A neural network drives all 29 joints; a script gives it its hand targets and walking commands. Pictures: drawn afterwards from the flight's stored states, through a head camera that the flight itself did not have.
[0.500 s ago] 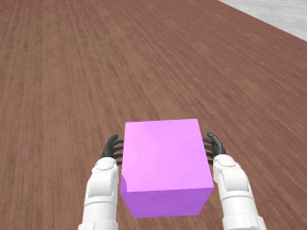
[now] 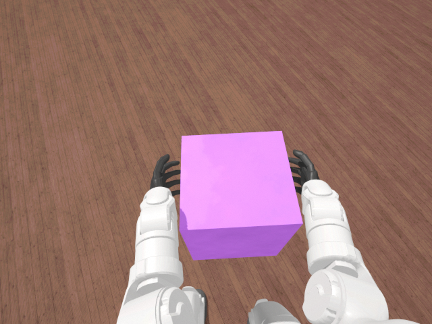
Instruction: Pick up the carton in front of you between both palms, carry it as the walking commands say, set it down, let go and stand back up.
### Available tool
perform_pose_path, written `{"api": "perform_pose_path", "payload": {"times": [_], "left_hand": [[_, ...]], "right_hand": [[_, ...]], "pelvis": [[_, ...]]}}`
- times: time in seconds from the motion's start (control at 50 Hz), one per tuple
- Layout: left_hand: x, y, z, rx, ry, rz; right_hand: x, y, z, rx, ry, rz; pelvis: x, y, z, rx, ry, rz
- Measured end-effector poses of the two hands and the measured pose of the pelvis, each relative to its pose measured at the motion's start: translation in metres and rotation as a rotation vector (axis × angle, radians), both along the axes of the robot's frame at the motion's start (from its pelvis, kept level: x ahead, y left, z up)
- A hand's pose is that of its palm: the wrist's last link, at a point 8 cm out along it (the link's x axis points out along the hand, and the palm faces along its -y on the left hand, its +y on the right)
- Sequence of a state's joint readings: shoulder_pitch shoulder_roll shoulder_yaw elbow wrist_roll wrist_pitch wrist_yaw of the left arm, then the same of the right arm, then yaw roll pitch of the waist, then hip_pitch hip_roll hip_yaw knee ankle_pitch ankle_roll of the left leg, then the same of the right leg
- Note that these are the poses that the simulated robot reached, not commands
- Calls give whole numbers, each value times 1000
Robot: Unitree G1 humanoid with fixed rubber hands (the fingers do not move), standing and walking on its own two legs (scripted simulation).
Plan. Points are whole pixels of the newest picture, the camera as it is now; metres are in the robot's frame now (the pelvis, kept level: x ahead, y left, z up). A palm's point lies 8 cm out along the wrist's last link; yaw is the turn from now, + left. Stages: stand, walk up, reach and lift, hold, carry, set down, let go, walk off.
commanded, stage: set down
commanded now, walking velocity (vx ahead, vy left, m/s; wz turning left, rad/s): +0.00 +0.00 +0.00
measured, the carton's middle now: (233, 201) +0.36 -0.02 -0.10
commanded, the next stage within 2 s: none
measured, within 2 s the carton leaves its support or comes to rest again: neither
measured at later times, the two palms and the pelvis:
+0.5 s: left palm (165, 218) +0.36 +0.16 -0.20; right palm (273, 196) +0.42 -0.14 -0.19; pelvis -0.02 -0.05 -0.13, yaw +0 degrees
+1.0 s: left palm (163, 228) +0.38 +0.19 -0.36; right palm (251, 206) +0.45 -0.10 -0.35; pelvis -0.04 -0.04 -0.24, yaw -3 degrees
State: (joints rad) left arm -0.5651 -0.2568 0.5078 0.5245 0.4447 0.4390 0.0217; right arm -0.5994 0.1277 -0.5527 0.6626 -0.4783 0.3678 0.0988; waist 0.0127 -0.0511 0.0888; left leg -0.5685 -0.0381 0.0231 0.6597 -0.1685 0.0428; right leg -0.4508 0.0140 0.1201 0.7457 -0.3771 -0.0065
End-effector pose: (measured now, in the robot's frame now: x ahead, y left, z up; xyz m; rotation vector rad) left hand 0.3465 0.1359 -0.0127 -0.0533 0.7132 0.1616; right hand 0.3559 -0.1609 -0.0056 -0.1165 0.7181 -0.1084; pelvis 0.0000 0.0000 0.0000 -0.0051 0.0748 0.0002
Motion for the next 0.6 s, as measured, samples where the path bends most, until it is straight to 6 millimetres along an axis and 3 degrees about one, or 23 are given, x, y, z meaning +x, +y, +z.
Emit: {"api": "perform_pose_path", "payload": {"times": [0.1, 0.22, 0.36, 0.6], "left_hand": [[-6, 5, -60, 20, -7, 29], [-4, 8, -123, 21, -48, 74], [9, 11, -159, 17, -96, 115], [21, 27, -217, 30, -39, 149]], "right_hand": [[9, 6, -58, 9, -6, 38], [25, 10, -118, 26, -47, 71], [47, 14, -154, 71, -91, 75], [68, 31, -218, 83, -37, 98]], "pelvis": [[-9, -5, -19, -12, 156, 14], [-17, -19, -54, -20, 349, 19], [-18, -36, -96, -19, 491, 12], [-17, -51, -148, -17, 635, -1]]}}
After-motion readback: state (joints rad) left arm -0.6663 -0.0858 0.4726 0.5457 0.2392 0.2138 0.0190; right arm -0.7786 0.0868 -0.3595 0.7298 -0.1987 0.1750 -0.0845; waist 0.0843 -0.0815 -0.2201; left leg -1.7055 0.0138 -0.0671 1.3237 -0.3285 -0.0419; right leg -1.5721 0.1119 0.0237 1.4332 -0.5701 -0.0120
